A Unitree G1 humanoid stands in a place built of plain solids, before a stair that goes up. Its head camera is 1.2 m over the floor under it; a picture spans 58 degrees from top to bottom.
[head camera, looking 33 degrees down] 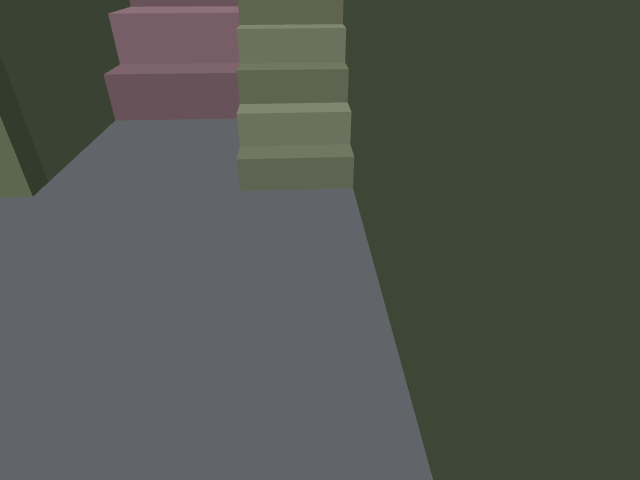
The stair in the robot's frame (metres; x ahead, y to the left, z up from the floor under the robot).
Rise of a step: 0.21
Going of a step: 0.21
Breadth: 0.70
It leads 3 degrees to the left of straight ahead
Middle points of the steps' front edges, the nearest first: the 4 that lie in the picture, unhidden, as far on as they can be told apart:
2.42 0.14 0.21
2.63 0.16 0.41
2.84 0.17 0.62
3.06 0.18 0.83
